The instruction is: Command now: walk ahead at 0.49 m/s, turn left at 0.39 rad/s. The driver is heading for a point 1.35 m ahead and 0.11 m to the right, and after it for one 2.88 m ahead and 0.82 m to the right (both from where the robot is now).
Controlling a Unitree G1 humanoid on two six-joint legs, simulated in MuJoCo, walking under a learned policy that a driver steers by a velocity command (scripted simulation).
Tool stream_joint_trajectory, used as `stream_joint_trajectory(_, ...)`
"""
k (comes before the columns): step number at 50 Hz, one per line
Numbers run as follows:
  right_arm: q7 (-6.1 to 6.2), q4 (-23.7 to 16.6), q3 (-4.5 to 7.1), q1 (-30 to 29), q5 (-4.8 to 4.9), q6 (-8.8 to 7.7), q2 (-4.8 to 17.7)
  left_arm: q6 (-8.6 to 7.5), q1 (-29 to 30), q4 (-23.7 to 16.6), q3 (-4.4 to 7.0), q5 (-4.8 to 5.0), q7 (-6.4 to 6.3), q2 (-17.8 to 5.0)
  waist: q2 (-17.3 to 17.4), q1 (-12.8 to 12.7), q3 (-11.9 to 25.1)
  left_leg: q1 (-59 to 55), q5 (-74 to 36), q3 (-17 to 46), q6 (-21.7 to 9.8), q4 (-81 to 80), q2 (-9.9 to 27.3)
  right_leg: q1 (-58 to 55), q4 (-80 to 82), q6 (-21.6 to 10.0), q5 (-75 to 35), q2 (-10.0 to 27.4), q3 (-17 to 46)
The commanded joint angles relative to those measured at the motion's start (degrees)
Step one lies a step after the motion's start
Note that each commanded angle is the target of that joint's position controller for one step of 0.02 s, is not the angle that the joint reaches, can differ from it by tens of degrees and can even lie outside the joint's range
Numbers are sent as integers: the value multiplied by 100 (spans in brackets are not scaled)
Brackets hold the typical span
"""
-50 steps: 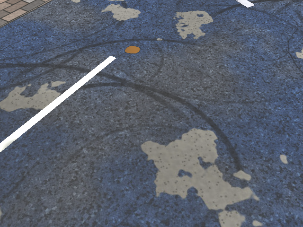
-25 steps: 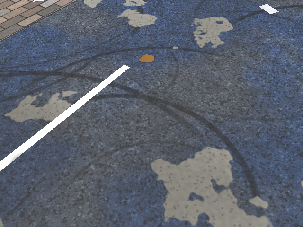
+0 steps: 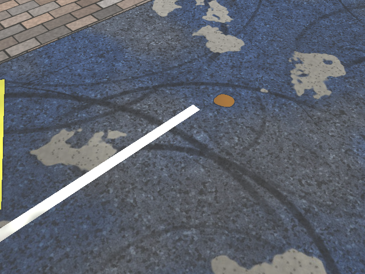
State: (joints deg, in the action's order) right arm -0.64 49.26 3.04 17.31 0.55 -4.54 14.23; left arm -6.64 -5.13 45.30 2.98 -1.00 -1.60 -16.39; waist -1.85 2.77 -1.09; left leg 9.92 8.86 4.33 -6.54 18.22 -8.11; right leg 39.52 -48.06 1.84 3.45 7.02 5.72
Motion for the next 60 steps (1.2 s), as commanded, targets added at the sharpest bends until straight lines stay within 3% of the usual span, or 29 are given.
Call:
stream_joint_trajectory(1,114,-337,204,8,57,-67,896,-59,274,-339,7,12,50,-156,501,43,-33,795,-426,820,-674,-769,1238,-896,1240,72,-1222,-325,-359)
stream_joint_trajectory(5,112,-147,181,461,67,-31,871,-129,842,-577,1,108,182,-288,540,307,-84,-106,-378,1165,-651,-397,1591,-690,1799,-62,-1100,-393,-307)
stream_joint_trajectory(8,142,-100,203,625,21,54,959,-207,940,-741,32,119,272,-454,655,244,-48,-937,-1081,1514,-590,52,1922,-580,2110,-292,-228,-498,-352)
stream_joint_trajectory(10,146,-146,204,480,16,107,996,-244,270,-608,113,125,269,-621,799,-164,249,-1060,-2485,1409,-437,656,1786,-1543,2443,-555,26,-705,-568)
stream_joint_trajectory(11,123,-230,139,360,-24,100,863,-258,-586,-409,217,82,238,-855,715,-566,923,-705,-2961,1142,-289,1631,1482,-2900,2282,-850,-258,-450,-344)
stream_joint_trajectory(12,109,-370,37,443,-123,53,625,-242,-1628,-283,323,36,213,-1269,42,-886,1816,543,-1686,726,-32,3325,963,-4772,2018,-1387,-493,591,857)
stream_joint_trajectory(13,70,-298,-76,1198,33,-44,238,-143,-2114,2,404,88,268,-1404,-1668,-661,2323,2571,2071,310,337,4970,199,-6356,2623,-2119,749,1598,3208)
stream_joint_trajectory(14,71,-288,19,835,143,-94,816,-117,-2063,-40,256,190,283,-825,-937,-832,1755,3314,2299,706,284,5523,533,-6088,2972,-1884,1798,1515,3467)
stream_joint_trajectory(15,62,-441,77,213,179,-116,1006,-78,-1588,-132,182,187,262,-606,-426,-802,889,3558,1750,519,276,5558,800,-5286,3115,-1634,1586,1314,2653)
stream_joint_trajectory(16,68,-512,62,-102,97,-121,921,-45,-1218,-215,136,133,270,-553,41,-650,451,3394,1293,275,322,5317,1053,-4510,3297,-1543,916,1068,2052)
stream_joint_trajectory(17,65,-552,81,-216,11,-118,835,-34,-1025,-234,111,96,288,-477,106,-508,189,3255,1016,188,371,4972,1224,-4007,3457,-1527,396,873,1685)
stream_joint_trajectory(18,59,-556,86,-137,-11,-91,740,-39,-951,-230,86,48,301,-429,-60,-363,183,2964,860,147,406,4754,1361,-3696,3592,-1478,63,695,1374)
stream_joint_trajectory(21,64,-569,36,-79,-15,-11,478,-67,-1039,-115,113,117,312,-506,-257,-248,169,2810,616,-63,561,4199,1466,-3325,3872,-1555,-694,511,759)
stream_joint_trajectory(27,20,-928,-57,-1248,-26,-68,295,46,-1460,128,174,187,198,-741,-197,-556,-40,2582,-1127,-332,670,2036,1331,-3192,4045,-1333,-975,215,-64)
stream_joint_trajectory(32,-112,-1236,-41,-1992,54,-127,413,161,-1895,387,190,239,168,-814,-242,-709,-233,2595,-1117,-316,489,1284,1173,-3898,3790,-1254,-842,605,71)
stream_joint_trajectory(35,-171,-1241,40,-1762,40,-169,626,254,-1794,415,238,234,123,-953,-333,-427,-34,2021,-533,-426,258,1025,1004,-4288,3246,-1090,-1787,740,75)
stream_joint_trajectory(36,-153,-1098,127,-1245,25,-171,768,286,-1690,397,235,227,112,-971,-328,-111,282,1236,-524,-591,130,875,837,-4227,2625,-985,-2638,577,-94)
stream_joint_trajectory(37,-104,-833,266,-339,7,-163,1051,304,-1672,346,178,180,101,-848,-207,277,883,-118,-680,-521,-65,941,924,-3754,1543,-821,-2746,281,-315)
stream_joint_trajectory(38,-38,-661,378,718,-62,-128,1509,286,-1743,170,50,22,82,-557,625,572,1787,-1856,-913,883,-460,1117,2129,-2502,-372,-611,-832,-149,-610)
stream_joint_trajectory(39,-94,-557,405,808,-68,-101,1734,159,-2526,170,-120,131,143,81,2110,108,2371,-3353,353,3478,-1317,360,3113,-387,-2017,-357,2935,-1061,-328)
stream_joint_trajectory(40,-94,-620,269,680,0,-93,1137,70,-2136,247,23,279,170,-597,1316,347,1872,-2997,1110,3435,-1078,39,2978,274,-2582,-420,2997,-735,232)
stream_joint_trajectory(41,-72,-672,200,288,10,-103,936,30,-1585,89,95,381,185,-809,966,299,1057,-2188,870,2520,-818,-86,2818,494,-2543,-480,2419,-495,134)
stream_joint_trajectory(42,-77,-718,158,-120,-32,-115,831,43,-1344,59,93,344,153,-734,494,96,682,-1387,319,1894,-675,-256,2596,228,-2277,-441,1889,-225,10)
stream_joint_trajectory(43,-93,-725,124,-384,-73,-138,671,93,-1247,51,122,263,131,-672,469,-59,388,-811,-49,1423,-606,-464,2395,32,-1979,-396,1572,-74,-3)
stream_joint_trajectory(44,-99,-698,108,-507,-125,-179,601,176,-1398,85,133,257,131,-582,668,-233,344,-439,-244,1071,-546,-657,2277,-314,-1855,-371,1339,56,51)
stream_joint_trajectory(46,-104,-586,134,-532,-130,-262,591,315,-1547,136,119,277,125,-370,681,-350,241,-66,-593,577,-578,-951,2196,-500,-1739,-301,1109,87,57)
stream_joint_trajectory(50,-5,-355,200,-373,-163,-291,755,380,-1088,-64,152,237,112,-321,476,-305,-29,-180,-1249,-177,-529,-1145,2170,123,-1032,-185,120,30,260)
stream_joint_trajectory(55,99,-201,210,-210,-117,-222,898,317,-264,-354,78,200,267,-143,393,-6,-243,-483,-1471,-981,-278,-1207,2046,2,464,-241,-1020,-83,-250)
stream_joint_trajectory(60,143,28,266,253,-25,10,1048,318,504,-875,25,218,463,-76,350,243,-463,-1629,-2205,-1240,-229,-732,2416,486,1116,-450,-347,-191,-661)
